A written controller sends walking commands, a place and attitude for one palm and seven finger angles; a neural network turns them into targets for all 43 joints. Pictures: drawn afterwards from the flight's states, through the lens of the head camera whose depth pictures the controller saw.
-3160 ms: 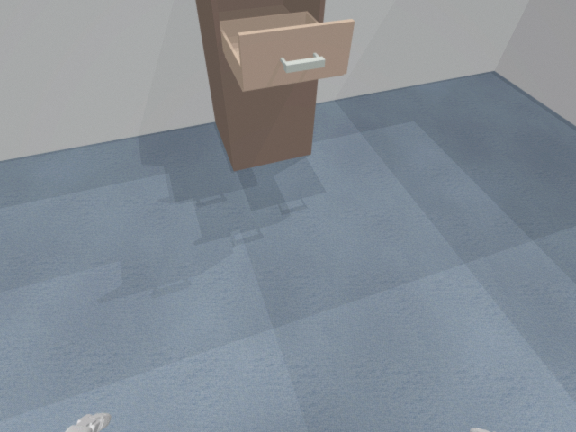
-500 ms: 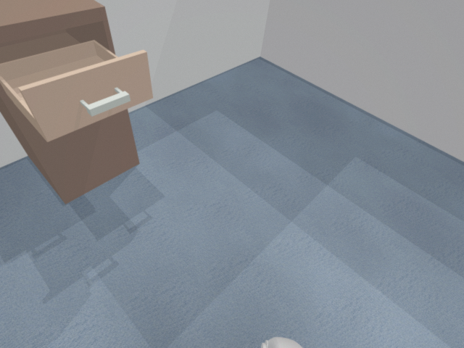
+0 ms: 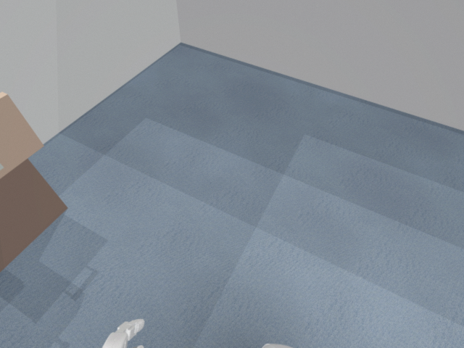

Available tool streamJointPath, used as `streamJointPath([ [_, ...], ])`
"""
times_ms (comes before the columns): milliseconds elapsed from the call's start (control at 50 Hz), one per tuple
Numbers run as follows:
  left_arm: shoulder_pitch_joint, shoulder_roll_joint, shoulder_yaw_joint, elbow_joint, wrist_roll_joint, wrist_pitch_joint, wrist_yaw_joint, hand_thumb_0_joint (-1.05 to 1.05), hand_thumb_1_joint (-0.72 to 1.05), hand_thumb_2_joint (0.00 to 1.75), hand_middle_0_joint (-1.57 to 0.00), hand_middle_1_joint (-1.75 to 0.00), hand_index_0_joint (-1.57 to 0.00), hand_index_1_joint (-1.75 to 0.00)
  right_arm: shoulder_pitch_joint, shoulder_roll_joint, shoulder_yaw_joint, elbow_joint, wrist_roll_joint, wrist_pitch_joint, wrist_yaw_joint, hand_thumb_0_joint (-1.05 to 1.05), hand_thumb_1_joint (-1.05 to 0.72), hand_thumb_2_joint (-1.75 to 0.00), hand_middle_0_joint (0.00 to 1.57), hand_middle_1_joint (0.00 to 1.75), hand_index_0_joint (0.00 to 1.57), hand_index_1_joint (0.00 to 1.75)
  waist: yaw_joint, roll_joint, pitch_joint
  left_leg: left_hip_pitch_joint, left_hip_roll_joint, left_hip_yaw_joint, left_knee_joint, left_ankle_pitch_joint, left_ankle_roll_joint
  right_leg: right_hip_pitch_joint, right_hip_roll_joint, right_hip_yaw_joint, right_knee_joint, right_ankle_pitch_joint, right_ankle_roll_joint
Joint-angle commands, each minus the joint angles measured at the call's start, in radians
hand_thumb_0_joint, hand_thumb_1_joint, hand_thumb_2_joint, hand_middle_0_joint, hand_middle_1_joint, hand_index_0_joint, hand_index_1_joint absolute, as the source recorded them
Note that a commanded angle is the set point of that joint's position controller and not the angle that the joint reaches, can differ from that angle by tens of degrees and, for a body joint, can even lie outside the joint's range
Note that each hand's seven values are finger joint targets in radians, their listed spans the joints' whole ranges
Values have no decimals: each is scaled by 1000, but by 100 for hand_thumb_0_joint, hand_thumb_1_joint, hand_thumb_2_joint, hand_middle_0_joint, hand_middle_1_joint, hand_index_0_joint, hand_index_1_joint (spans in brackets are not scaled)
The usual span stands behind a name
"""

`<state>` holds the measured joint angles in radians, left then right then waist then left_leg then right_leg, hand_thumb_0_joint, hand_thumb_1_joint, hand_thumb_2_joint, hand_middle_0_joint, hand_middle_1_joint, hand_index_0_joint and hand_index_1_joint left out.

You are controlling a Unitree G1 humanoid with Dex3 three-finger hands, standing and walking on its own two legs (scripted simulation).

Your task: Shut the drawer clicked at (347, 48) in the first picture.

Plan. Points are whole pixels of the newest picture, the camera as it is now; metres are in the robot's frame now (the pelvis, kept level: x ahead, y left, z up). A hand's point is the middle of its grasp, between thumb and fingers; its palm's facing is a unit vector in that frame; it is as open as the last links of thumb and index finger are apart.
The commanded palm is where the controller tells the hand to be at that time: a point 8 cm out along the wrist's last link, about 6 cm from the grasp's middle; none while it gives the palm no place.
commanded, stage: walk to a spot facing it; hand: left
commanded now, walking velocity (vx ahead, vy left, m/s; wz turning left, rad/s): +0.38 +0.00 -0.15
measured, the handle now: out of the picture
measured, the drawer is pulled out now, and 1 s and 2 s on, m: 0.29 0.29 0.29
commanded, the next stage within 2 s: turn to face it in 0.66 s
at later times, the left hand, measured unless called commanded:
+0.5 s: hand (108, 310) +0.22 +0.25 -0.16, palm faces -0.07 -0.99 -0.15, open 7.4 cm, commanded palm none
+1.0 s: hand (192, 182) +0.53 +0.10 -0.14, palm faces -0.31 -0.93 -0.21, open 7.4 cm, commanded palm none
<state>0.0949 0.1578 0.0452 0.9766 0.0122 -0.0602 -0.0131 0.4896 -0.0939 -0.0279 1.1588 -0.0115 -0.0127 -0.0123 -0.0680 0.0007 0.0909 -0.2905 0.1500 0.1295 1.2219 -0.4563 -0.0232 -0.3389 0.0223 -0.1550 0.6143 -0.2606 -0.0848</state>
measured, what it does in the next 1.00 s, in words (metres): walks ahead, turning right: left foot, then right foot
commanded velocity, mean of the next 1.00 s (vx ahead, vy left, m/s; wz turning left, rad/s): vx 0.22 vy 0.00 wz -0.16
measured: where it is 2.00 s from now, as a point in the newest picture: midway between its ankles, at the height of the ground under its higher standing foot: (237, 306)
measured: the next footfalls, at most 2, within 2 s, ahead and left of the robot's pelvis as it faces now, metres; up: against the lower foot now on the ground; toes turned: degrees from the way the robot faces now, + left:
left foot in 0.30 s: +0.26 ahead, +0.16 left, +0.00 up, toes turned +7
right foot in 0.82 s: +0.42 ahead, -0.14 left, +0.00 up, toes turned -26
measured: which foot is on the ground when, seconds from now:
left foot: up 0.00-0.28, down 0.30-0.80, up 0.82-1.00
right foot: down 0.00-0.30, up 0.32-0.80, down 0.82-1.00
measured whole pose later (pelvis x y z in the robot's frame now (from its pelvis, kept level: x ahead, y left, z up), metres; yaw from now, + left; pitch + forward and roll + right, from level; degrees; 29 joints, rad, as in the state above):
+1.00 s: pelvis +0.36 -0.03 +0.01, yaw -16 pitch -1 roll +0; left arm 0.09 0.15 0.04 0.99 0.02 -0.04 0.02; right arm 0.29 -0.17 -0.05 1.05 -0.01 0.01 -0.03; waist -0.07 0.04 0.07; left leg -0.46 0.12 0.07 1.12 -0.42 -0.05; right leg -0.31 -0.03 -0.19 0.54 -0.22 -0.07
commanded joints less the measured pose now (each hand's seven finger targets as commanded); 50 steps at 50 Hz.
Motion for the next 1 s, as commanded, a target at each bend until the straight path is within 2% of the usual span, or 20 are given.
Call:
streamJointPath([
  [0, 163, 129, 32, 24, 5, -8, 29, 0, 90, 90, -20, -30, -20, -30, -36, -85, -29, -108, -15, -22, 0, 0, -90, -90, 20, 30, 20, 30, 38, -40, -52, -239, 53, -75, -13, 113, -16, 95, -303, 284, -386, 216, -115],
  [40, 145, 106, 39, 14, 15, -14, 29, 0, 90, 90, -20, -30, -20, -30, -16, -62, -35, -109, -17, -11, 7, 0, -90, -90, 20, 30, 20, 30, 8, -85, -35, -178, 49, -57, -142, 145, -28, -9, -265, 226, -411, 134, -105],
  [200, 219, 175, 43, 40, 13, -6, 12, 0, 90, 90, -20, -30, -20, -30, -255, -124, -36, -205, -16, -42, 38, 0, -90, -90, 20, 30, 20, 30, 71, -129, 12, -81, -33, 7, -563, 223, -17, 70, -241, 266, -379, -51, -77],
  [240, 207, 178, 46, 38, 10, 0, 12, 0, 90, 90, -20, -30, -20, -30, -171, -158, -44, -183, -16, -54, 31, 0, -90, -90, 20, 30, 20, 30, 17, -33, -12, 125, -60, 26, -684, 239, -15, 8, -202, 237, -251, -24, -47],
  [260, 207, 152, 41, 29, 6, 3, 8, 0, 90, 90, -20, -30, -20, -30, -53, -222, -55, -151, -21, -60, 20, 0, -90, -90, 20, 30, 20, 30, -31, 81, -72, 293, -5, -61, -762, 172, 7, -58, -135, 190, -38, 29, -14],
  [280, 225, 85, 31, 9, -3, 6, -1, 0, 90, 90, -20, -30, -20, -30, 68, -342, -82, -126, -38, -66, 11, 0, -90, -90, 20, 30, 20, 30, -63, 341, -134, 423, 253, -395, -916, 48, 87, -232, -15, 65, 294, -175, 40],
  [300, 188, 105, 29, -16, 6, 2, 2, 0, 90, 90, -20, -30, -20, -30, 106, -354, -77, -121, -34, -58, 4, 0, -90, -90, 20, 30, 20, 30, -74, 367, -149, 418, 358, -564, -1027, -21, 133, -318, -7, 123, 512, -306, 41],
  [360, 156, 100, 40, 16, 17, 15, -13, 0, 90, 90, -20, -30, -20, -30, -97, -229, -41, -175, -25, -69, -6, 0, -90, -90, 20, 30, 20, 30, 15, 103, -13, 195, 297, -316, -1046, 67, 117, -340, -130, 174, 655, -86, 48],
  [420, 230, 61, 40, 37, 19, 48, -20, 0, 90, 90, -20, -30, -20, -30, -142, -192, -33, -175, -12, -84, -12, 0, -90, -90, 20, 30, 20, 30, 75, 131, -21, 133, 215, -67, -1039, 269, 79, -274, -138, 147, 621, 28, 77],
  [540, 106, 35, 44, -30, 23, 70, -31, 0, 90, 90, -20, -30, -20, -30, -70, -182, -45, -141, -8, -82, -14, 0, -90, -90, 20, 30, 20, 30, 53, 92, 17, 224, 214, 61, -1050, 393, 113, -372, -163, 89, 414, 107, 116],
  [660, -25, 29, 39, -86, 17, 60, -33, 0, 90, 90, -20, -30, -20, -30, -42, -197, -56, -124, -17, -61, -9, 0, -90, -90, 20, 30, 20, 30, 20, 155, 40, 281, 225, 160, -958, 556, 105, -277, -116, 24, 130, 92, 83],
  [700, 8, 49, 43, -85, 18, 50, -33, 0, 90, 90, -20, -30, -20, -30, -58, -217, -65, -133, -19, -57, -8, 0, -90, -90, 20, 30, 20, 30, 44, 149, -8, 318, 233, 190, -849, 718, 96, -186, -74, -5, 66, 48, 55],
  [740, 180, 88, 50, -34, 23, 32, -25, 0, 90, 90, -20, -30, -20, -30, -85, -244, -68, -150, -13, -52, -6, 0, -90, -90, 20, 30, 20, 30, 131, 114, -120, 268, 203, 221, -564, 906, 60, 99, -3, -59, -35, 85, 28],
  [760, 317, 164, 68, 7, 27, 13, -13, 0, 90, 90, -20, -30, -20, -30, -75, -214, -57, -150, -1, -50, 4, 0, -90, -90, 20, 30, 20, 30, 194, -12, -228, 71, 156, 198, -322, 721, 23, 400, -86, 43, -85, 230, 8],
  [780, 412, 285, 92, 31, 21, -2, 6, 0, 90, 90, -20, -30, -20, -30, -31, -120, -38, -170, 13, -51, 3, 0, -90, -90, 20, 30, 20, 30, 200, -282, -378, -247, -28, 152, 20, -110, -31, 659, -430, 503, -112, 615, -112],
  [800, 422, 315, 85, 38, -9, 6, 15, 0, 90, 90, -20, -30, -20, -30, -88, -140, -36, -185, 15, -41, -9, 0, -90, -90, 20, 30, 20, 30, 195, -165, -388, -262, -46, -28, 146, -187, -21, 582, -487, 514, -167, 896, -169],
  [820, 333, 271, 74, 22, -6, 6, 23, 0, 90, 90, -20, -30, -20, -30, -73, -127, -36, -178, 12, -34, -14, 0, -90, -90, 20, 30, 20, 30, 147, -161, -359, -242, -33, -90, 169, -106, -19, 486, -464, 469, -192, 829, -156],
  [880, 136, 151, 32, -13, 3, 1, 40, 0, 90, 90, -20, -30, -20, -30, -85, -115, -24, -122, -5, -3, -14, 0, -90, -90, 20, 30, 20, 30, 67, -60, -152, -190, 18, -124, 62, 32, -22, 157, -389, 249, -266, 629, -95],
  [920, 60, 134, 21, -18, 12, 1, 44, 0, 90, 90, -20, -30, -20, -30, -27, -89, -18, -97, -3, 16, -10, 0, -90, -90, 20, 30, 20, 30, 12, -70, -136, -110, 8, -117, -95, 51, -27, 61, -358, 121, -284, 559, -65],
  [980, 55, 130, 19, -26, 7, 20, 42, 0, 90, 90, -20, -30, -20, -30, -72, -84, -15, -116, -5, 32, 0, 0, -90, -90, 20, 30, 20, 30, 30, -112, -112, -99, -27, -56, -210, 83, -37, 44, -340, 67, -322, 409, -58],
])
